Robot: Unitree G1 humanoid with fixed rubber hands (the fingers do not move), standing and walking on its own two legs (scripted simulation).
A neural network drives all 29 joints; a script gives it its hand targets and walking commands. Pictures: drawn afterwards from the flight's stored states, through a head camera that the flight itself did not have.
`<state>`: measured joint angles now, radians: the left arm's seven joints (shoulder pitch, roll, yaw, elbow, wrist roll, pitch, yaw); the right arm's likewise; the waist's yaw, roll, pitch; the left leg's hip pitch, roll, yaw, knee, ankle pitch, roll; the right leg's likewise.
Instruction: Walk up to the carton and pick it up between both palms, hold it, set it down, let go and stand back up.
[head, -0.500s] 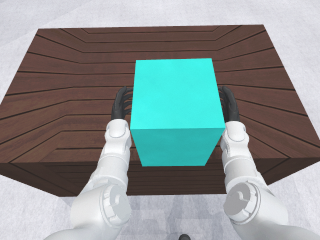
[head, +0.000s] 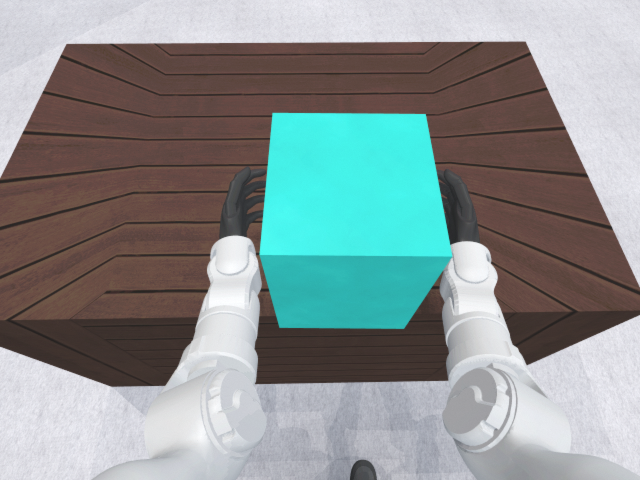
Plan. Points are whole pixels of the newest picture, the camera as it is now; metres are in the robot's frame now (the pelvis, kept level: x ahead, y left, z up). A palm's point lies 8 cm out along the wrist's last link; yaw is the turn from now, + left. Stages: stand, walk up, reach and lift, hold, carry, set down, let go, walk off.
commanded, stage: set down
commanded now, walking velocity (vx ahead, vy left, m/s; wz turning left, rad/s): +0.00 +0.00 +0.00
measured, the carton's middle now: (345, 231) +0.44 -0.02 -0.02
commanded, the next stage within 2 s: none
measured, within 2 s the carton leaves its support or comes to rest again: neither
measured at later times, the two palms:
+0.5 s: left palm (237, 230) +0.42 +0.13 +0.02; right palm (459, 233) +0.41 -0.16 +0.03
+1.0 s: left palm (215, 225) +0.43 +0.16 +0.01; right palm (454, 228) +0.43 -0.17 +0.00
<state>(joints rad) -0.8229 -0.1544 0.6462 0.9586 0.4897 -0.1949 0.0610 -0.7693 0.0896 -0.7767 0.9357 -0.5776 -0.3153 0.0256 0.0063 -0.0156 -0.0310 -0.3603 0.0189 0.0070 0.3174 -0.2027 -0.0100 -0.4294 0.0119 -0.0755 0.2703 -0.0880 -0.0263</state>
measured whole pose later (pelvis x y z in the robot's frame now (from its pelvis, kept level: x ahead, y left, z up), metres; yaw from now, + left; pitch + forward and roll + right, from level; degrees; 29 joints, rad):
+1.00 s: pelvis -0.01 +0.00 -0.02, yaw -2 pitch +26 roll -1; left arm -1.01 0.13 0.15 1.50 -0.06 -0.37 0.16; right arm -0.93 -0.17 -0.12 1.37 0.08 -0.30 -0.06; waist 0.03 0.00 -0.25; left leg -0.72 0.04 0.03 0.58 -0.30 -0.02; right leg -0.78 0.03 -0.06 0.48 -0.15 -0.03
